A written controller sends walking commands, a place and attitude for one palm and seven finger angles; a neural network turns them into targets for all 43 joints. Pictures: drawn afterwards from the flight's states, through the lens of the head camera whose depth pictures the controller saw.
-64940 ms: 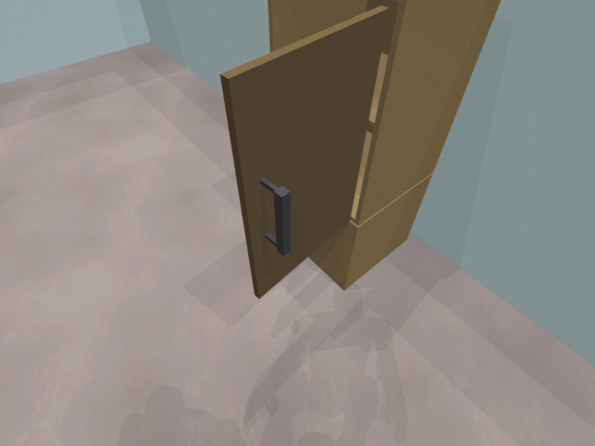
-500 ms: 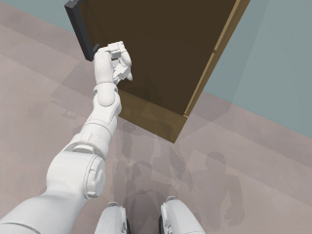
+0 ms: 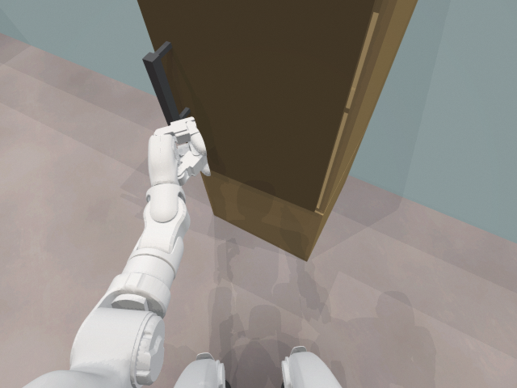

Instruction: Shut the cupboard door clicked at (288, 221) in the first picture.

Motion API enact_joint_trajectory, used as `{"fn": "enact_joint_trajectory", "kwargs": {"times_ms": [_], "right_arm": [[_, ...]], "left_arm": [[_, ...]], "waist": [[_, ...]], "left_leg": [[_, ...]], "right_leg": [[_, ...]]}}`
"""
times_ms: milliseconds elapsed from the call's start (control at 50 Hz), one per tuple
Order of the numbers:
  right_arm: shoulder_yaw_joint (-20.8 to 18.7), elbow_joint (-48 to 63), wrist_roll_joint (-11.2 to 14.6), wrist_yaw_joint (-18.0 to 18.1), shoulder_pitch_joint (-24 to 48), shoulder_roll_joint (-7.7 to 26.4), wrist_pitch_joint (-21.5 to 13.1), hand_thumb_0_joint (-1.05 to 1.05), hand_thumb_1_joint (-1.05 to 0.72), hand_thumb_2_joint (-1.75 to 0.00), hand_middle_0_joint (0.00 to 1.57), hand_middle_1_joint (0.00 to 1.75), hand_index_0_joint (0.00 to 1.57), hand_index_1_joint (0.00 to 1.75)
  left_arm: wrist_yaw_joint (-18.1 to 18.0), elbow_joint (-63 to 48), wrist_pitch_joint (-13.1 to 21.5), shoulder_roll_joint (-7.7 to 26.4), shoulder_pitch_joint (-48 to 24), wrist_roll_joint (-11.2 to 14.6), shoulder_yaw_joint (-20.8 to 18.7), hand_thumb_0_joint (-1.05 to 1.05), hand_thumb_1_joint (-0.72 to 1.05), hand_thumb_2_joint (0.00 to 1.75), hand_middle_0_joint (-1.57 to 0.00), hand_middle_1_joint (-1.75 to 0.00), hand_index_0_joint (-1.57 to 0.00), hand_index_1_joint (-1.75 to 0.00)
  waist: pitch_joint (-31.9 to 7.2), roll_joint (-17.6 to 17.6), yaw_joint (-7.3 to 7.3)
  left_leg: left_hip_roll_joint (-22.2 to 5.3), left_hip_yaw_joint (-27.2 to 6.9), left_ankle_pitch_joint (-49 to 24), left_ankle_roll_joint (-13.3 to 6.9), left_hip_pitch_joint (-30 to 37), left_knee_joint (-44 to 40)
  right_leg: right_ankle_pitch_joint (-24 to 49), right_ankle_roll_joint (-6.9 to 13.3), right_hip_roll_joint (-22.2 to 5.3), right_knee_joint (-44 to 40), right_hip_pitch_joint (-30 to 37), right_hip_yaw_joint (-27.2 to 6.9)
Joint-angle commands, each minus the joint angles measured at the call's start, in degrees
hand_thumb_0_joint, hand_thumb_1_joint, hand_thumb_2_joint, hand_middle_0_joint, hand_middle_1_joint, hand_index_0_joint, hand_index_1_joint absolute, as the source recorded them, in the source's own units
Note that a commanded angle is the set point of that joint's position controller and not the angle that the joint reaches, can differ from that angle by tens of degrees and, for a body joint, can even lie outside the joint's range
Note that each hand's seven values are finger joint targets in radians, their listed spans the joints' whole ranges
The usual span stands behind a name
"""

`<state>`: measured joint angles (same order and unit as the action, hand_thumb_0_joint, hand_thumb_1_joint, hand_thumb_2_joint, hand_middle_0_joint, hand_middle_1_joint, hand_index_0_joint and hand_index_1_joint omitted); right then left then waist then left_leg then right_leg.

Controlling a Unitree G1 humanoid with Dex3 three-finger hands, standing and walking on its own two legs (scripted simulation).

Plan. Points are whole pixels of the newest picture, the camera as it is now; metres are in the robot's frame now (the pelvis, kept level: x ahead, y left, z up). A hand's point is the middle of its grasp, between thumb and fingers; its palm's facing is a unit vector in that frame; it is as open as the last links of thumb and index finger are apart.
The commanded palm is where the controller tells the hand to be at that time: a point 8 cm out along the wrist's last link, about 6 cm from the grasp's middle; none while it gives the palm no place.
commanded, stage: draw the hand back to the body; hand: left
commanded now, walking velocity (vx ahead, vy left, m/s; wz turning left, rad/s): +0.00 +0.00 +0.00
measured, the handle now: (171, 89) +0.66 +0.13 +0.03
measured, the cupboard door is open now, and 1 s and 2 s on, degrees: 3 3 3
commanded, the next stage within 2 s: step back with the hand held close in 1.36 s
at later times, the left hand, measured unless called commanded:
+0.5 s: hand (86, 224) +0.31 +0.17 +0.15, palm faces +0.07 -0.98 -0.21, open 3.2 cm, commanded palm +0.27 +0.22 +0.17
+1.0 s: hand out of the picture +0.21 +0.30 +0.24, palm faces +0.48 -0.77 -0.42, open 6.2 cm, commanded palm +0.17 +0.33 +0.25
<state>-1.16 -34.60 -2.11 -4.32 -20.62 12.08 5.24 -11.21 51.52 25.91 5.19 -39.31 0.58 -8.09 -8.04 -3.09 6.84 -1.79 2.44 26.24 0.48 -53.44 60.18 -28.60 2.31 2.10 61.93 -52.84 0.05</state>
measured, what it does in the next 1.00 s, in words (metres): rises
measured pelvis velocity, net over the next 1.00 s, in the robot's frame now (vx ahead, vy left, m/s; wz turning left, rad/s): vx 0.04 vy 0.03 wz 0.04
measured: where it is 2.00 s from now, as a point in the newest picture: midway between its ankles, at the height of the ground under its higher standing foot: outside the picture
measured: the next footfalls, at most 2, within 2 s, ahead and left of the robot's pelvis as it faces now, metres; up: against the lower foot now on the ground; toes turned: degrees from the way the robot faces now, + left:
none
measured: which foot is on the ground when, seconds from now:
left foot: down 0.00-1.00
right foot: down 0.00-1.00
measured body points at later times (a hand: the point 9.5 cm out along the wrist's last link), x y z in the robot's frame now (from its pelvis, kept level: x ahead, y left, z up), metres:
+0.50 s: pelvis +0.02 +0.01 +0.07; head +0.01 +0.00 +0.52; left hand +0.30 +0.22 +0.17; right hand +0.22 -0.21 -0.01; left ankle +0.02 +0.13 -0.66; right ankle +0.01 -0.09 -0.66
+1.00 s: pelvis +0.04 +0.03 +0.08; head +0.01 +0.00 +0.53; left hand +0.18 +0.34 +0.26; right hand +0.23 -0.18 -0.01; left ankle +0.02 +0.13 -0.66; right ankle +0.01 -0.09 -0.66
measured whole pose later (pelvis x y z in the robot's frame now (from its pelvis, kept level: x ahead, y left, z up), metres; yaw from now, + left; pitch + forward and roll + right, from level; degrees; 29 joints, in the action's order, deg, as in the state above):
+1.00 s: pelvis +0.04 +0.03 +0.08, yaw +2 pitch -3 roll +0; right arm 1.9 -35.1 0.9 3.9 -12.0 12.5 -1.1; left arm -5.5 -21.2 1.7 20.9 26.2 4.5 -19.5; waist -1.6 -4.3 -3.9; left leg 1.0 1.0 14.8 -1.5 -7.3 25.1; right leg -15.9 0.1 0.0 23.2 -4.3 1.1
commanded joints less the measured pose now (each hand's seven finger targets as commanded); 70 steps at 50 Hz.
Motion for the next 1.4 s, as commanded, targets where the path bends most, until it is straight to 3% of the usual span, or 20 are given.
{"fn": "enact_joint_trajectory", "kwargs": {"times_ms": [0, 40, 80, 140, 180, 240, 260, 280, 320, 360, 420, 480, 580, 760, 940, 1040, 1100, 1160, 1320, 1380], "right_arm": [[-2.6, 7.5, 2.2, 2.0, -2.6, 8.3, -3.1, 0.00, -0.90, -0.90, 0.20, 0.30, 0.20, 0.30], [-2.5, 7.6, 2.7, 2.7, -1.6, 8.2, -4.2, 0.00, -0.90, -0.90, 0.20, 0.30, 0.20, 0.30], [-2.4, 6.8, 3.1, 3.3, -0.5, 8.3, -4.9, 0.00, -0.90, -0.90, 0.20, 0.30, 0.20, 0.30], [-1.8, 7.7, 3.9, 3.6, 1.6, 8.2, -5.6, 0.00, -0.90, -0.90, 0.20, 0.30, 0.20, 0.30], [-1.5, 8.1, 4.2, 3.8, 3.2, 8.2, -5.8, 0.00, -0.90, -0.90, 0.20, 0.30, 0.20, 0.30], [-1.1, 10.4, 4.7, 4.2, 6.2, 8.2, -6.4, 0.00, -0.90, -0.90, 0.20, 0.30, 0.20, 0.30], [-0.8, 10.8, 4.9, 4.3, 7.4, 7.9, -6.6, 0.00, -0.90, -0.90, 0.20, 0.30, 0.20, 0.30], [-1.1, 11.6, 5.1, 5.6, 9.9, 6.3, -4.4, 0.00, -0.90, -0.90, 0.20, 0.30, 0.20, 0.30], [-0.6, 12.7, 5.2, 7.3, 12.1, 6.3, -3.3, 0.00, -0.90, -0.90, 0.20, 0.30, 0.20, 0.30], [0.2, 12.7, 5.1, 8.5, 13.4, 6.1, -2.9, 0.00, -0.90, -0.90, 0.20, 0.30, 0.20, 0.30], [1.0, 12.6, 5.0, 9.4, 15.2, 5.7, -3.0, 0.00, -0.90, -0.90, 0.20, 0.30, 0.20, 0.30], [1.7, 12.4, 4.6, 9.6, 15.9, 5.4, -3.7, 0.00, -0.90, -0.90, 0.20, 0.30, 0.20, 0.30], [2.4, 12.1, 3.8, 9.2, 16.9, 5.5, -5.2, 0.00, -0.90, -0.90, 0.20, 0.30, 0.20, 0.30], [2.2, 11.3, 2.9, 8.7, 17.7, 5.5, -7.9, 0.00, -0.90, -0.90, 0.20, 0.30, 0.20, 0.30], [0.8, 9.4, 2.9, 8.5, 17.4, 6.3, -10.6, 0.00, -0.90, -0.90, 0.20, 0.30, 0.20, 0.30], [0.3, 8.3, 3.0, 8.6, 16.7, 7.1, -11.8, 0.00, -0.90, -0.90, 0.20, 0.30, 0.20, 0.30], [0.1, 8.5, 3.0, 9.0, 16.8, 7.2, -12.1, 0.00, -0.90, -0.90, 0.20, 0.30, 0.20, 0.30], [0.2, 8.4, 2.9, 9.2, 17.3, 6.8, -12.9, 0.00, -0.90, -0.90, 0.20, 0.30, 0.20, 0.30], [0.6, 8.0, 2.9, 9.1, 17.6, 6.1, -13.7, 0.00, -0.90, -0.90, 0.20, 0.30, 0.20, 0.30], [0.5, 8.0, 2.8, 9.1, 17.4, 6.2, -13.7, 0.00, -0.90, -0.90, 0.20, 0.30, 0.20, 0.30]], "left_arm": [[3.7, -25.5, 2.5, 6.3, -14.6, 4.0, 2.9, 0.00, 0.90, 0.90, -1.30, -1.50, -1.30, -1.50], [5.4, -29.8, 2.3, 4.9, -11.9, 5.1, 5.6, 0.00, 0.90, 0.90, -1.30, -1.50, -1.30, -1.50], [6.7, -30.0, 1.5, 6.2, -5.8, 5.8, 4.8, 0.00, 0.90, 0.90, -1.30, -1.50, -1.30, -1.50], [9.1, -32.6, -1.0, 6.0, 2.0, 6.6, 6.0, 0.00, 0.90, 0.90, -1.30, -1.50, -1.30, -1.50], [10.1, -33.8, -3.0, 7.4, 6.4, 7.1, 5.0, 0.00, 0.90, 0.90, -1.27, -1.47, -1.27, -1.47], [11.4, -42.2, -4.8, 9.7, 12.3, 8.6, 3.4, 0.00, 0.90, 0.90, -1.19, -1.38, -1.19, -1.38], [11.9, -44.2, -5.2, 9.3, 13.4, 9.0, 3.7, 0.00, 0.90, 0.90, -1.16, -1.35, -1.16, -1.35], [10.6, -47.5, -8.0, 11.3, 15.8, 4.2, 8.7, 0.00, 0.90, 0.90, -1.13, -1.32, -1.13, -1.32], [9.1, -53.2, -11.3, 13.3, 18.6, 4.0, 6.4, 0.00, 0.90, 0.90, -1.08, -1.26, -1.08, -1.26], [8.2, -55.4, -13.6, 14.4, 21.1, 3.6, 5.5, 0.00, 0.90, 0.90, -1.02, -1.20, -1.02, -1.20], [7.8, -58.6, -16.5, 14.6, 25.4, 3.5, 4.8, 0.00, 0.90, 0.90, -0.94, -1.11, -0.94, -1.11], [7.5, -63.2, -18.5, 14.9, 30.2, 3.4, 3.9, 0.00, 0.90, 0.90, -0.86, -1.02, -0.86, -1.02], [7.0, -69.2, -20.9, 16.2, 38.0, 3.3, 1.2, 0.00, 0.90, 0.90, -0.72, -0.87, -0.72, -0.87], [5.6, -81.8, -21.3, 21.8, 49.7, 3.2, -8.4, 0.00, 0.90, 0.90, -0.47, -0.60, -0.47, -0.60], [4.5, -85.0, -19.8, 28.2, 61.6, 4.1, -20.7, 0.00, 0.90, 0.90, -0.23, -0.33, -0.23, -0.33], [4.8, -81.7, -19.7, 23.0, 60.3, 3.6, -15.6, 0.00, 0.90, 0.90, -0.20, -0.30, -0.20, -0.30], [4.4, -82.5, -19.2, 24.5, 57.8, 3.4, -16.4, 0.00, 0.90, 0.90, -0.20, -0.30, -0.20, -0.30], [4.2, -85.0, -18.4, 26.2, 57.4, 3.3, -17.9, 0.00, 0.90, 0.90, -0.20, -0.30, -0.20, -0.30], [4.3, -85.2, -17.8, 26.2, 58.9, 3.6, -19.0, 0.00, 0.90, 0.90, -0.20, -0.30, -0.20, -0.30], [4.6, -83.7, -18.0, 25.4, 60.0, 3.9, -18.6, 0.00, 0.90, 0.90, -0.20, -0.30, -0.20, -0.30]], "waist": [[-24.3, 9.1, -0.62], [-21.2, 7.6, -0.51], [-18.0, 7.8, -1.47], [-13.4, 3.2, -2.80], [-11.2, 4.4, -3.85], [-12.0, 2.1, -5.79], [-10.6, 2.9, -5.61], [-11.4, 5.7, -5.79], [-8.7, 3.0, -6.16], [-6.0, 5.4, -6.25], [-2.7, 4.3, -6.69], [-2.3, 1.1, -7.12], [0.8, 1.3, -7.84], [-0.4, -2.0, -9.55], [2.3, -0.1, -11.03], [7.3, 1.5, -9.62], [5.4, 2.3, -9.88], [3.2, 0.0, -10.47], [5.8, -4.2, -10.77], [6.5, -1.2, -10.58]], "left_leg": [[2.8, 0.3, -12.8, -2.8, 16.9, -10.1], [2.6, 0.1, -12.1, -2.9, 20.6, -11.9], [2.4, -0.1, -11.4, -2.8, 22.5, -13.7], [2.5, 0.0, -11.8, -2.7, 25.9, -16.5], [2.3, -0.4, -11.5, -2.5, 26.8, -18.3], [2.4, -0.3, -13.9, -2.5, 30.2, -20.3], [2.2, -0.5, -14.0, -2.5, 30.7, -21.0], [2.3, -0.6, -14.1, -2.4, 33.2, -24.4], [2.1, -0.4, -15.2, -2.7, 36.1, -26.7], [2.0, -0.9, -16.2, -2.9, 38.3, -28.8], [1.6, -1.1, -17.5, -2.8, 42.2, -32.0], [1.3, -1.4, -20.8, -2.5, 46.4, -34.2], [0.9, -2.0, -23.4, -2.0, 48.5, -37.3], [0.7, -2.1, -30.0, -1.5, 50.4, -38.2], [0.5, -1.9, -28.7, -1.4, 47.9, -38.2], [0.3, -2.1, -24.6, -1.7, 47.3, -39.0], [0.6, -2.3, -22.0, -2.0, 47.6, -39.4], [1.0, -1.9, -21.8, -2.2, 48.1, -39.2], [0.9, -1.5, -21.5, -1.6, 47.3, -39.5], [0.7, -1.5, -21.1, -1.8, 47.2, -39.6]], "right_leg": [[26.4, -2.9, -0.3, -16.6, 25.9, -2.1], [23.8, -2.8, -0.3, -18.8, 25.5, -1.8], [21.8, -2.7, -0.4, -20.5, 25.1, -1.3], [20.4, -2.1, -0.6, -22.4, 24.7, -0.4], [19.3, -2.0, -0.7, -23.4, 25.5, -0.1], [21.4, -1.6, -0.8, -23.9, 29.1, 0.4], [21.7, -1.7, -0.9, -24.3, 29.2, 0.7], [21.6, -2.1, -2.4, -27.8, 33.2, -2.6], [22.2, -2.0, -2.6, -30.3, 35.2, -2.1], [23.1, -2.0, -2.6, -32.4, 36.6, -1.4], [23.1, -1.7, -2.2, -34.8, 38.2, -0.2], [25.3, -1.3, -2.1, -36.6, 40.6, 0.6], [26.6, -1.3, -2.0, -39.4, 43.3, 1.5], [30.3, -1.3, -2.2, -40.5, 47.6, 1.8], [28.6, -1.6, -2.2, -41.4, 47.3, 2.1], [24.2, -1.9, -2.3, -42.2, 43.3, 2.2], [21.6, -1.9, -2.4, -42.0, 43.7, 2.0], [21.8, -1.7, -2.7, -42.1, 45.4, 1.5], [21.7, -1.5, -2.5, -42.8, 45.2, 1.3], [21.4, -1.7, -2.4, -43.2, 44.7, 1.3]]}}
